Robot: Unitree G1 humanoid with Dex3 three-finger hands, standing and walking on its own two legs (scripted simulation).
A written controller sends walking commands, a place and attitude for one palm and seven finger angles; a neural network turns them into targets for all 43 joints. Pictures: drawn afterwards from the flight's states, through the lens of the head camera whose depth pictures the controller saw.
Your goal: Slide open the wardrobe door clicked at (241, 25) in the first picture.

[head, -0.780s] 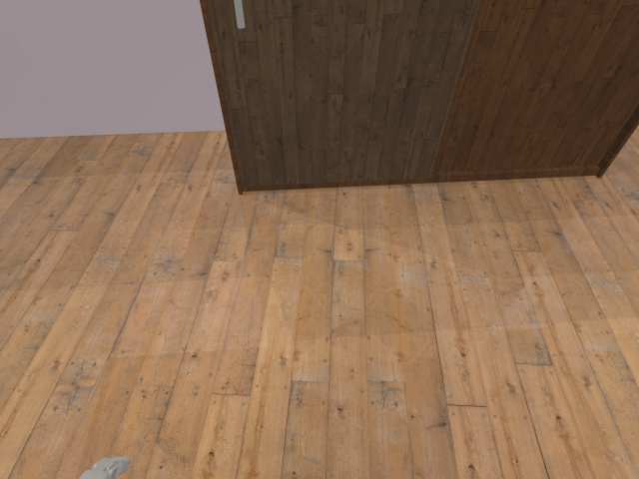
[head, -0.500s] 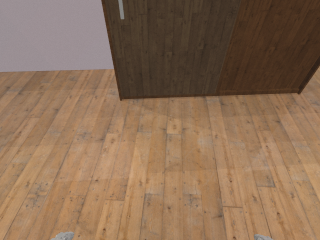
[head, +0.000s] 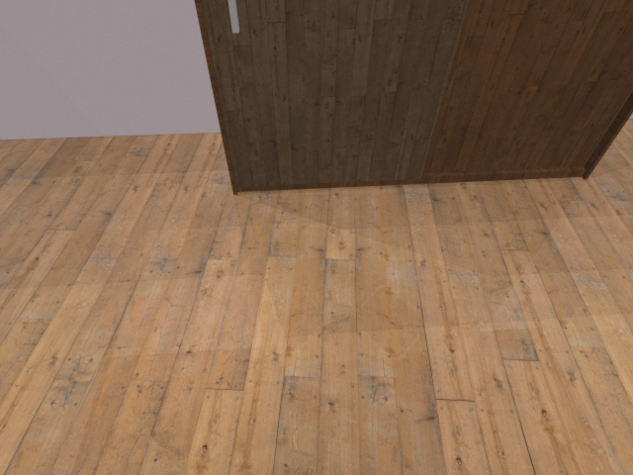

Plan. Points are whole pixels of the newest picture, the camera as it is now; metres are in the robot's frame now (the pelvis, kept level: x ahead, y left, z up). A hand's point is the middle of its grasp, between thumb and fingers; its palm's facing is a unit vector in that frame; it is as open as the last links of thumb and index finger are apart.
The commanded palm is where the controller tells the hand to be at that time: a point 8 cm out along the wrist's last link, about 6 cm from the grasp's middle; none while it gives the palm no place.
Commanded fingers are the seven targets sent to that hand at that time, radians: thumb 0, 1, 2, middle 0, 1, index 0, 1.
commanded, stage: stand and wait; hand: left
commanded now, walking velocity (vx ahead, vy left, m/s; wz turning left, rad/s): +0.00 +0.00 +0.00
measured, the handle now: out of the picture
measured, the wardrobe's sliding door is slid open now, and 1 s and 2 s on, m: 0.00 0.00 0.00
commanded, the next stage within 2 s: look at it before walking up in 0.04 s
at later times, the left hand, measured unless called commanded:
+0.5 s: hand out of the picture +0.07 +0.25 -0.15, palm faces -0.03 -0.94 -0.33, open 7.4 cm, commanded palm none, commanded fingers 0.00 0.90 0.90 -0.20 -0.30 -0.20 -0.30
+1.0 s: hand out of the picture +0.06 +0.24 -0.16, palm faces -0.01 -0.95 -0.31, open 7.4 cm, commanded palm none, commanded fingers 0.00 0.90 0.90 -0.20 -0.30 -0.20 -0.30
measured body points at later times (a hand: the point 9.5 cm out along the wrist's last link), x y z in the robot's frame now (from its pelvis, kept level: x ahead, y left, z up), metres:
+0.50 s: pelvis +0.00 +0.00 +0.00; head +0.00 +0.00 +0.45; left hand +0.07 +0.29 -0.13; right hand +0.07 -0.29 -0.13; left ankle +0.00 +0.13 -0.74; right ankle +0.00 -0.12 -0.74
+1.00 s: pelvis +0.01 +0.00 +0.00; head +0.00 +0.00 +0.45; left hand +0.06 +0.29 -0.14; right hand +0.07 -0.28 -0.14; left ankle +0.00 +0.13 -0.74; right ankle +0.00 -0.12 -0.74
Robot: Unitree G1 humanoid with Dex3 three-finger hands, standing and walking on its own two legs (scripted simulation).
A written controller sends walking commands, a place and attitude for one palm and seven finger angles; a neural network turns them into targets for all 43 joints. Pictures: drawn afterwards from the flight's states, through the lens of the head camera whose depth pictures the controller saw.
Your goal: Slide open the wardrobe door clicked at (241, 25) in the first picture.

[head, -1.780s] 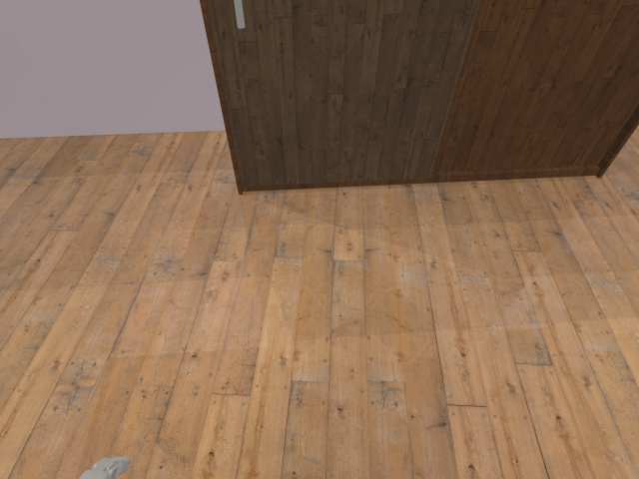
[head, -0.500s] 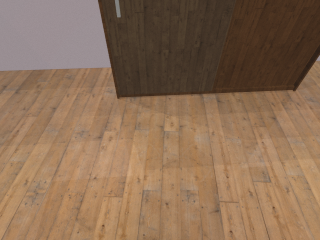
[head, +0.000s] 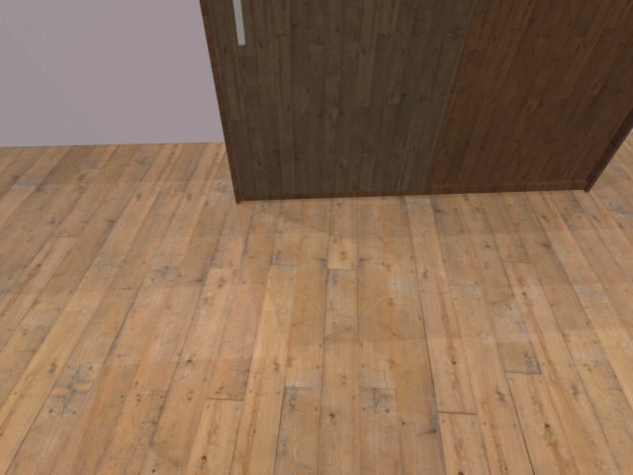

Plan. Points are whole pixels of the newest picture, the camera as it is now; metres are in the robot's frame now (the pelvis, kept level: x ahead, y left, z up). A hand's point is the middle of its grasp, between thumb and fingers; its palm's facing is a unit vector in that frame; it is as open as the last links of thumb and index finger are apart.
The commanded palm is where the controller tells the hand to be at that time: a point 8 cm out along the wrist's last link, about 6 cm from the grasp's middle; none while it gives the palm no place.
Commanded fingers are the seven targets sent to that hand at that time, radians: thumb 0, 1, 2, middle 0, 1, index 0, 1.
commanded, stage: walk to a spot facing it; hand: left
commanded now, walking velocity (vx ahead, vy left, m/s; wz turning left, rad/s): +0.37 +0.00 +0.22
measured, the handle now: out of the picture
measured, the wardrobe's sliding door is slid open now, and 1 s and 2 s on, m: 0.00 0.00 0.00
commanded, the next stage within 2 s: take the last steps up to it in 1.34 s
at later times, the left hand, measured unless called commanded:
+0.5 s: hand (201, 426) +0.23 +0.20 -0.18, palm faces +0.02 -0.98 -0.18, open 7.3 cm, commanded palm none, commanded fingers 0.00 0.90 0.90 -0.20 -0.30 -0.20 -0.30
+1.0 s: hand (206, 401) +0.28 +0.21 -0.20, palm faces +0.28 -0.95 -0.15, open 7.3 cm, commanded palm none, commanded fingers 0.00 0.90 0.90 -0.20 -0.30 -0.20 -0.30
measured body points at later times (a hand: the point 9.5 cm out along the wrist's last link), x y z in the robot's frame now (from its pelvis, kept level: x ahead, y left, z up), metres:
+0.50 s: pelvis +0.16 +0.01 -0.01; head +0.20 +0.01 +0.44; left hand +0.23 +0.25 -0.16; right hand +0.01 -0.17 -0.15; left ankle +0.00 +0.12 -0.74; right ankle +0.29 -0.10 -0.72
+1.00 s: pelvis +0.37 +0.05 -0.02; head +0.37 +0.09 +0.43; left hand +0.27 +0.26 -0.19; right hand +0.54 -0.16 -0.13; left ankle +0.43 +0.15 -0.75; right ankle +0.32 -0.10 -0.74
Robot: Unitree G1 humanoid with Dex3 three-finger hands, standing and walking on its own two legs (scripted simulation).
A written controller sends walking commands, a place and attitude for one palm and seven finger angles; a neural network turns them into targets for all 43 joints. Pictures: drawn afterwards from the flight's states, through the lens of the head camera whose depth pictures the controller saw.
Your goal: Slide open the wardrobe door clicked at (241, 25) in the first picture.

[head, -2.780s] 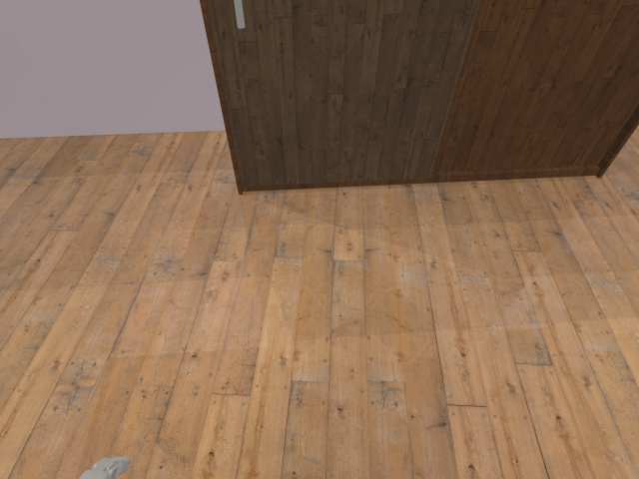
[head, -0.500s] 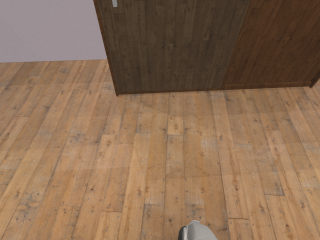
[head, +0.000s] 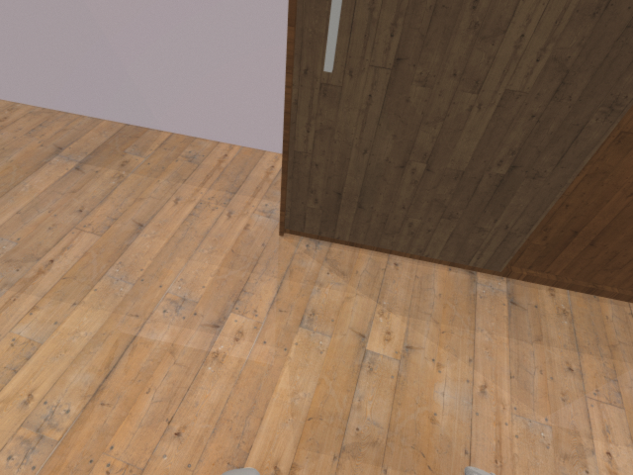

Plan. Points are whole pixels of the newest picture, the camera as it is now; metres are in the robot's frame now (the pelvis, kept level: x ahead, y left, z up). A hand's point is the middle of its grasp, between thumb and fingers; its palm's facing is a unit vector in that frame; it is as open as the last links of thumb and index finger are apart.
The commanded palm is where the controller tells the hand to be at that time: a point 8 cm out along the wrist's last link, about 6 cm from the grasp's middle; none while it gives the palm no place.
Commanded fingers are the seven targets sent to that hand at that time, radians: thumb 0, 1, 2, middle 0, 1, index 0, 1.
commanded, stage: walk to a spot facing it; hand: left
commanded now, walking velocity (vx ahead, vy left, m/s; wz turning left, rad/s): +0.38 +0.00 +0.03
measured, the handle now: out of the picture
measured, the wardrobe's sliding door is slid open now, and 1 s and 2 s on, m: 0.00 0.00 0.00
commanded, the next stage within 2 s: take the last steps up to it in 0.34 s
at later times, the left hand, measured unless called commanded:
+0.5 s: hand (234, 349) +0.33 +0.16 -0.16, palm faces -0.08 -0.98 -0.19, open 7.3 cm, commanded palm none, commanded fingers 0.00 0.90 0.90 -0.20 -0.30 -0.20 -0.30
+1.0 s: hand (241, 337) +0.36 +0.16 -0.17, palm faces +0.07 -0.99 -0.14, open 7.3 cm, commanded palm none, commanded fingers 0.00 0.90 0.90 -0.20 -0.30 -0.20 -0.30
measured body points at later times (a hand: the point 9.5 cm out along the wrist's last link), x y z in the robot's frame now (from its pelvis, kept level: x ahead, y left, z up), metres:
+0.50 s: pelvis +0.22 -0.01 +0.00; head +0.25 -0.02 +0.45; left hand +0.34 +0.21 -0.14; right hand +0.09 -0.20 -0.15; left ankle +0.08 +0.08 -0.72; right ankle +0.35 -0.13 -0.71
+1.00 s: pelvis +0.40 -0.01 +0.01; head +0.40 +0.01 +0.46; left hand +0.36 +0.21 -0.16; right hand +0.47 -0.26 -0.12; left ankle +0.46 +0.10 -0.72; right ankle +0.35 -0.12 -0.72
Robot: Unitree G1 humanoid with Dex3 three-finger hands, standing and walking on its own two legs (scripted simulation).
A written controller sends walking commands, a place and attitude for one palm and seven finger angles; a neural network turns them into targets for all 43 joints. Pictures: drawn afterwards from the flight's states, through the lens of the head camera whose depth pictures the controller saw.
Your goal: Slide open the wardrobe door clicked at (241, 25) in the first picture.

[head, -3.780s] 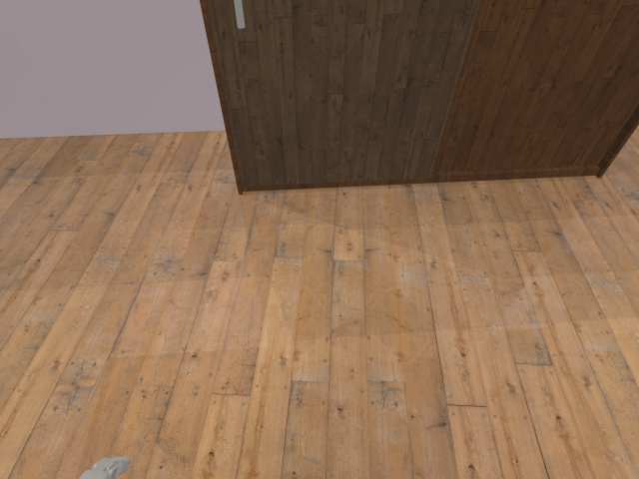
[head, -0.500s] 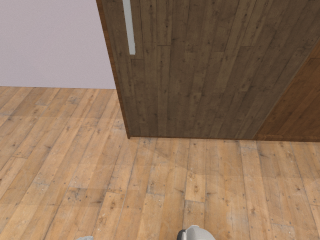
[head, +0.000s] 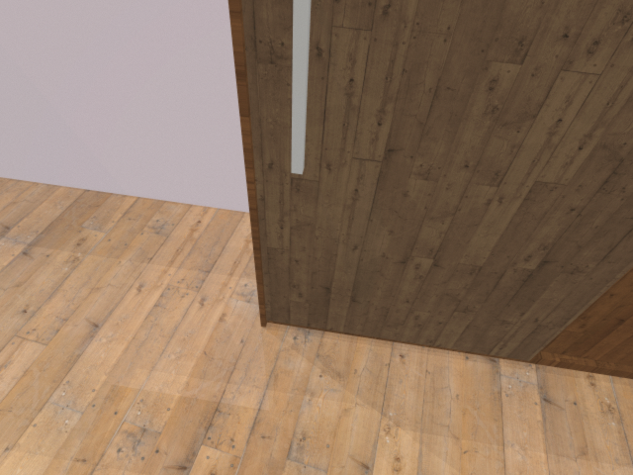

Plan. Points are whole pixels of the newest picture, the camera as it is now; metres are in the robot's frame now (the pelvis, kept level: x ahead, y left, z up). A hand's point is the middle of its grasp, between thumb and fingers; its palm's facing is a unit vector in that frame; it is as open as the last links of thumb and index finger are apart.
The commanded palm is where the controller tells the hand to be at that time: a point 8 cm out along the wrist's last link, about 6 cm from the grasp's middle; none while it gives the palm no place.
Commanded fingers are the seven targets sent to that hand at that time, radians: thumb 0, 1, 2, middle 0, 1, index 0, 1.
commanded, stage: take the last steps up to it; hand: left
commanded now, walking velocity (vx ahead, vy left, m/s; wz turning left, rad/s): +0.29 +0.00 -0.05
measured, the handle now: (302, 83) +0.68 +0.11 +0.17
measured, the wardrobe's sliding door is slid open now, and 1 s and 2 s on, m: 0.00 0.00 0.00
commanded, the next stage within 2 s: come to a stop and stand still in 0.36 s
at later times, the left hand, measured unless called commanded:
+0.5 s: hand (233, 398) +0.26 +0.16 -0.16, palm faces -0.04 -0.97 -0.22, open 7.3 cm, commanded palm none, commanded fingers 0.00 0.90 0.90 -0.20 -0.30 -0.20 -0.30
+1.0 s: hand (185, 432) +0.21 +0.22 -0.18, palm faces +0.03 -0.98 -0.20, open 7.3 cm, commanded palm none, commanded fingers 0.00 0.90 0.90 -0.20 -0.30 -0.20 -0.30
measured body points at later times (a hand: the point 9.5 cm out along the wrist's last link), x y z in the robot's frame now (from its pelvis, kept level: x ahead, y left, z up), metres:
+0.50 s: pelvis +0.15 -0.02 -0.01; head +0.17 -0.04 +0.44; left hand +0.26 +0.21 -0.15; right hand +0.05 -0.21 -0.17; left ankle +0.07 +0.10 -0.71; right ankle +0.20 -0.12 -0.74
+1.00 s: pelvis +0.17 +0.03 +0.00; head +0.20 +0.06 +0.45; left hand +0.21 +0.27 -0.17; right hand +0.25 -0.21 -0.13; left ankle +0.22 +0.11 -0.73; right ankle +0.13 -0.12 -0.66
